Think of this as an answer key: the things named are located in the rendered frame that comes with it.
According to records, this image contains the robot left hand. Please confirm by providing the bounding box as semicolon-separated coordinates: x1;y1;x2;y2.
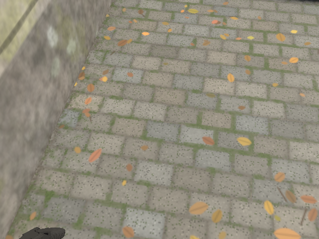
19;227;66;239

